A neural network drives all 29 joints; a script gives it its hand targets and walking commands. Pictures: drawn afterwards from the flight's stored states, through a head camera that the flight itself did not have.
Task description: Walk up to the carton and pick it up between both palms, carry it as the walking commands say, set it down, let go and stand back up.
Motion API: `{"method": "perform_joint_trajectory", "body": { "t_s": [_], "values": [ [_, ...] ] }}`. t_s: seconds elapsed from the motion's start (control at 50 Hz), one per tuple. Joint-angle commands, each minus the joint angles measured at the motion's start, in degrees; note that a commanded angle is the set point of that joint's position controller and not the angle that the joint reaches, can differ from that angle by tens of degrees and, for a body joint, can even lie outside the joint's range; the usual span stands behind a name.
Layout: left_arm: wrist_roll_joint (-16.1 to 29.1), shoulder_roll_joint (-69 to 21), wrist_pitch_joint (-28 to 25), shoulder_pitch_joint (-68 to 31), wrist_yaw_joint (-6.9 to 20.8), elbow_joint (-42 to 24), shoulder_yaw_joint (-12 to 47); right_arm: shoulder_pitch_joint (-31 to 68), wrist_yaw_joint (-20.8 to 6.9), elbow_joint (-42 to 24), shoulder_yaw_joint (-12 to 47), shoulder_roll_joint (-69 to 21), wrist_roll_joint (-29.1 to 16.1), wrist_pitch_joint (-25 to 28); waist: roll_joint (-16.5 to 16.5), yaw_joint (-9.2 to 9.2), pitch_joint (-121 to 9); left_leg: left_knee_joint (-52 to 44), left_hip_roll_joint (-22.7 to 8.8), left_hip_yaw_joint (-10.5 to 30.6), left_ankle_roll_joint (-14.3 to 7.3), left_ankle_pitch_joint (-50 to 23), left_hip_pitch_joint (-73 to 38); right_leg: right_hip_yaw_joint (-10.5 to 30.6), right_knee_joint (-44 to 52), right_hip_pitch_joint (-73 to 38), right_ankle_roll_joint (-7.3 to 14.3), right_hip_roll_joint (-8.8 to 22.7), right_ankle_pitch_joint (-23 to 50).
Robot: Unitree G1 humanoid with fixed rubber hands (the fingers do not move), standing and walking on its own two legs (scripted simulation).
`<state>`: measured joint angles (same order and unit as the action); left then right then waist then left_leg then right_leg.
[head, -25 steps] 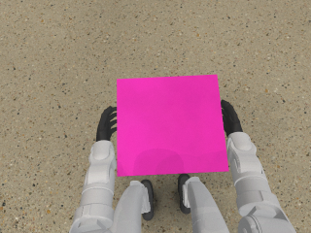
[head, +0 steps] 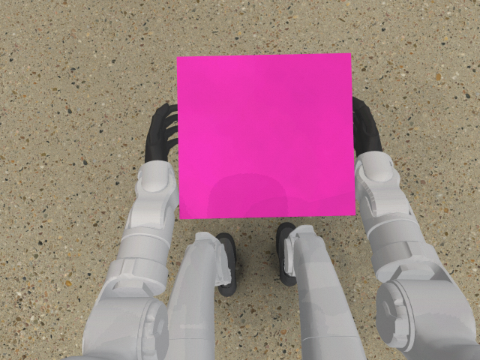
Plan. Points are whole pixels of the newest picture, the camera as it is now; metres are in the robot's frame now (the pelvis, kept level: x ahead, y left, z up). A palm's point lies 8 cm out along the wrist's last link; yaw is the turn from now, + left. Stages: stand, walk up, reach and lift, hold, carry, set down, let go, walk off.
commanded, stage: set down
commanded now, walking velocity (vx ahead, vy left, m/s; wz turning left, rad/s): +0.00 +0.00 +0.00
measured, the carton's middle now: (258, 148) +0.42 -0.02 -0.20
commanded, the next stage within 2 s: none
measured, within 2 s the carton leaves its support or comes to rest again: neither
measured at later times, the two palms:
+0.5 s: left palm (172, 143) +0.44 +0.15 -0.21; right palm (345, 137) +0.44 -0.19 -0.21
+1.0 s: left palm (179, 134) +0.48 +0.15 -0.29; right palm (328, 127) +0.48 -0.18 -0.30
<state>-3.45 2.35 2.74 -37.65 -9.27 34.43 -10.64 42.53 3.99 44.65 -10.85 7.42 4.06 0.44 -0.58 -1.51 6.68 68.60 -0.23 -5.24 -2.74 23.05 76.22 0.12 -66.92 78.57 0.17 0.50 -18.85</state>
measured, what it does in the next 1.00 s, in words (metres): lowers itself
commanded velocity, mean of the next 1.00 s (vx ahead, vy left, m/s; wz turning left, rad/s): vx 0.00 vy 0.00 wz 0.00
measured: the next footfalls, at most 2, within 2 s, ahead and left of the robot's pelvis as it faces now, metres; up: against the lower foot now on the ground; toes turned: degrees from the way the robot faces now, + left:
none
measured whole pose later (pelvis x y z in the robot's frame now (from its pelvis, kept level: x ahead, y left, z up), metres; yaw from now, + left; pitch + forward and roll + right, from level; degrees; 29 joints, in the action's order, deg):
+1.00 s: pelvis -0.02 +0.00 -0.14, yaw +1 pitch +38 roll +2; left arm 2.3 11.1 7.7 -63.6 -8.3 42.8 -11.6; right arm 67.7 6.9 51.4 -9.1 14.2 -2.3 -4.9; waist -0.1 -1.5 13.9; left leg 99.6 1.3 -4.7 -2.8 31.3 106.2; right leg 1.2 -98.0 109.4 0.2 0.5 -26.4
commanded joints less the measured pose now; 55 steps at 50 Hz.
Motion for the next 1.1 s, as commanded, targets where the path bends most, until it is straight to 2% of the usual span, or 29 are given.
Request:
{"method": "perform_joint_trajectory", "body": {
  "t_s": [0.0, 0.02, 0.04, 0.1, 0.12, 0.14, 0.18, 0.2, 0.22, 0.28, 0.36, 0.4, 0.42, 0.48, 0.5, 0.58, 0.6, 0.64, 0.66, 0.68, 0.72, 0.76, 0.78, 0.84, 0.9, 0.92, 0.98, 1.02, 1.08],
  "values": [
    [6.80, -24.31, -3.70, -27.30, 0.36, -0.52, 17.77, 21.74, 0.88, -8.14, 15.92, -24.14, -8.17, 2.64, 1.32, 0.65, -58.72, -2.36, 7.42, 7.73, 2.63, -12.34, -15.14, 1.65, -1.86, -25.63, 1.44, -8.10, 14.04],
    [6.51, -20.11, -4.67, -28.82, 0.17, -3.50, 18.28, 23.35, 2.12, -12.04, 13.04, -20.92, -7.81, 3.35, 2.63, -1.80, -65.11, -0.41, 8.07, 8.34, 2.22, -12.29, -14.03, 0.66, -4.53, -25.52, 0.36, -8.01, 15.45],
    [6.03, -16.88, -4.97, -28.02, 0.16, -1.30, 14.46, 23.46, 2.85, -11.06, 15.05, -24.04, -8.80, 3.00, 2.82, 1.84, -60.26, 0.41, 8.03, 7.36, 0.93, -11.23, -10.08, 2.35, -3.96, -24.61, -0.06, -8.04, 14.07],
    [7.22, -20.63, -3.66, -27.70, -0.27, -0.66, 17.64, 25.21, 2.85, -11.66, 15.17, -18.09, -9.44, 2.58, -0.17, 0.70, -61.02, 0.47, 7.60, 8.26, 2.20, -9.71, -13.21, 0.62, -6.81, -18.72, 0.77, -7.74, 9.99],
    [7.54, -20.40, -2.95, -29.51, -0.52, -0.29, 17.24, 28.48, 3.52, -13.47, 13.75, -17.33, -9.50, 2.67, 3.66, -0.53, -61.21, 1.12, 7.73, 8.42, 1.70, -7.46, -12.24, -0.29, -7.47, -19.62, 0.30, -8.27, 8.02],
    [9.44, -18.93, -3.24, -29.34, -0.99, -2.94, 17.64, 26.40, 3.80, -11.89, 16.62, -16.30, -11.16, 2.24, 1.07, 2.24, -64.43, 1.17, 7.83, 7.77, 2.52, -10.15, -13.99, 1.07, -7.23, -21.99, 1.18, -7.56, 10.98],
    [7.91, -16.73, -3.13, -32.41, -0.37, 0.08, 14.79, 27.32, 3.57, -8.96, 14.45, -18.02, -9.53, 1.61, 2.40, 0.48, -56.38, 1.62, 8.02, 8.12, 2.12, -8.05, -5.95, 1.18, -6.75, -18.36, 0.34, -7.48, 10.62],
    [6.73, -15.76, -3.02, -28.96, 0.26, 4.20, 12.16, 25.78, 3.23, -7.18, 14.37, -17.67, -9.72, 1.89, 1.31, 2.42, -54.14, 1.47, 7.65, 7.36, 2.20, -5.86, -3.81, 1.50, -6.45, -19.29, 0.13, -7.22, 8.77],
    [7.80, -18.12, -2.78, -27.80, 0.48, 5.20, 14.38, 26.87, 3.63, -10.08, 14.37, -19.22, -9.15, 2.14, 5.24, 0.30, -59.05, 3.06, 8.13, 8.17, 1.22, -8.51, -5.82, 0.61, -8.36, -21.07, -0.57, -7.38, 11.31],
    [10.39, -22.02, -3.83, -36.72, 0.90, -2.70, 21.04, 29.25, 3.53, -11.64, 15.58, -22.01, -10.10, 2.83, 0.72, -2.15, -70.99, 6.67, 8.50, 8.60, 2.29, -13.91, -9.18, 0.31, -12.00, -20.39, 0.76, -8.11, 16.25],
    [10.93, -16.66, -4.07, -36.82, -0.26, -4.03, 18.16, 31.22, 3.48, -12.45, 16.13, -17.96, -11.69, 2.41, 0.72, 1.55, -69.70, 9.04, 8.20, 8.16, 2.56, -13.64, -8.63, 1.23, -13.86, -15.78, 0.41, -7.59, 14.24],
    [10.65, -19.66, -3.24, -34.13, -0.36, 1.74, 18.22, 31.18, 3.86, -7.25, 12.79, -14.63, -9.26, 1.86, 1.95, -1.53, -63.76, 8.32, 8.07, 9.39, 2.95, -12.74, -4.73, -0.41, -15.24, -12.61, 0.12, -7.87, 12.83],
    [9.69, -22.44, -3.32, -26.87, 0.61, 7.76, 17.40, 28.26, 3.53, -7.61, 15.09, -18.91, -10.19, 2.29, 1.92, 0.20, -60.57, 7.66, 7.91, 9.26, 2.69, -16.20, -4.59, 0.10, -13.93, -13.18, -0.32, -7.52, 16.80],
    [10.46, -14.35, -4.48, -41.77, 0.00, -7.06, 17.05, 37.58, 2.94, -17.64, 19.85, -19.96, -14.02, 2.50, 4.23, 5.04, -73.73, 11.76, 8.71, 8.06, 1.52, -15.26, -2.98, 2.04, -18.33, -16.83, -0.34, -7.75, 18.37],
    [10.47, -18.61, -3.52, -40.05, 0.69, -2.40, 18.90, 37.08, 3.27, -15.56, 18.61, -19.79, -12.67, 1.84, 1.88, 1.80, -74.97, 12.80, 8.57, 8.25, 2.35, -15.76, -1.33, 1.55, -18.97, -19.42, -0.50, -7.71, 20.02],
    [11.76, -15.80, -1.70, -44.06, 0.91, 0.79, 17.36, 33.67, 2.70, -2.12, 11.60, -16.16, -9.81, -0.08, 2.08, -2.34, -64.02, 11.44, 8.11, 9.46, 3.47, -6.63, 1.25, -1.12, -18.54, -8.79, 0.08, -7.00, 9.67],
    [10.34, -22.69, -0.81, -44.30, 2.47, 5.58, 17.43, 37.48, 1.78, -3.60, 12.10, -20.87, -9.92, 0.15, -3.13, -2.08, -60.83, 12.46, 7.97, 8.64, 3.36, -7.28, 2.23, 0.22, -18.37, -5.11, 0.50, -7.13, 9.54],
    [9.91, -24.54, -1.69, -44.41, 2.86, 3.85, 17.14, 39.78, 1.66, -6.78, 14.65, -22.16, -10.32, 1.27, -0.36, 0.03, -66.61, 13.28, 9.06, 8.91, 2.88, -9.15, -0.48, -0.97, -21.36, -6.89, -0.12, -7.09, 10.07],
    [11.41, -25.17, -1.94, -51.77, 2.89, -3.89, 19.39, 41.79, 1.57, -7.49, 16.28, -25.11, -10.79, 0.64, 0.94, -2.19, -71.73, 15.44, 8.59, 9.95, 2.47, -13.00, 0.21, -0.33, -22.84, -8.83, 0.04, -7.72, 14.19],
    [9.98, -23.39, -1.45, -47.99, 3.34, 3.81, 17.80, 44.37, 1.02, -9.84, 16.05, -24.61, -11.76, 0.89, 0.49, 1.02, -68.08, 16.73, 8.49, 9.37, 2.43, -12.27, 1.42, -0.13, -23.20, -5.06, -0.43, -7.15, 12.73],
    [11.74, -24.61, -0.85, -49.27, 3.55, 1.18, 17.48, 51.70, 0.96, -16.83, 19.19, -21.90, -13.10, 0.77, 2.15, 1.78, -71.51, 17.85, 9.06, 8.03, 2.43, -9.92, 1.60, 0.60, -22.74, -7.99, 0.07, -7.25, 10.27],
    [9.39, -21.80, -0.22, -51.13, 3.99, 7.06, 16.07, 47.03, 0.27, -3.54, 15.55, -26.05, -11.85, -1.23, 0.08, 3.18, -63.22, 18.13, 8.86, 7.58, 2.90, -5.26, 6.49, 0.50, -23.81, -2.79, -0.72, -6.70, 6.74],
    [9.37, -25.75, -0.58, -52.41, 4.65, 4.43, 17.67, 46.71, -0.30, -4.68, 13.89, -26.84, -10.83, -1.09, -1.60, -0.06, -65.39, 19.25, 8.47, 8.87, 2.92, -7.86, 4.83, -0.25, -26.33, -1.13, -0.28, -6.75, 9.44],
    [9.33, -28.92, -0.15, -56.81, 5.15, 3.33, 17.96, 53.87, -0.85, -8.50, 17.00, -30.11, -11.52, -1.27, -0.34, 1.54, -71.99, 22.50, 9.14, 7.94, 3.16, -11.33, 3.05, 0.18, -28.59, -3.29, -0.64, -7.33, 11.48],
    [10.69, -29.67, 1.49, -60.80, 6.68, 6.74, 18.61, 54.14, -1.65, -4.01, 15.12, -29.26, -11.00, -2.70, -0.30, -0.77, -71.14, 23.75, 8.92, 7.47, 3.36, -5.59, 5.95, -0.60, -29.31, -2.45, -0.07, -7.23, 7.05],
    [11.95, -27.60, 1.61, -66.85, 6.55, -0.63, 20.11, 55.81, -2.11, -4.32, 13.59, -29.56, -10.61, -3.41, 1.37, -2.72, -73.96, 23.47, 9.10, 8.62, 3.24, -6.86, 4.65, -1.48, -30.73, -2.56, -0.14, -6.83, 9.52],
    [9.79, -31.68, 3.37, -66.00, 7.45, 7.15, 18.33, 63.01, -2.72, -6.93, 17.71, -33.24, -12.70, -3.66, -1.58, 2.50, -75.57, 26.35, 8.49, 7.12, 3.04, -7.26, 4.86, -0.20, -32.44, -1.76, 0.31, -7.14, 8.44],
    [10.12, -30.82, 3.25, -65.27, 8.13, 6.86, 15.76, 61.21, -3.41, -3.30, 17.56, -32.01, -11.43, -4.96, 3.23, 1.10, -72.93, 28.02, 9.05, 7.45, 2.87, -7.54, 4.24, -2.09, -34.30, -1.64, -0.92, -7.83, 7.23],
    [11.14, -33.61, 4.89, -74.23, 9.66, 1.58, 18.34, 68.18, -4.78, -8.14, 18.43, -35.92, -11.83, -6.38, 1.41, -0.07, -80.46, 30.79, 9.41, 7.03, 2.67, -7.92, 3.21, -1.60, -36.01, -3.69, -0.09, -8.13, 7.96]
  ]
}}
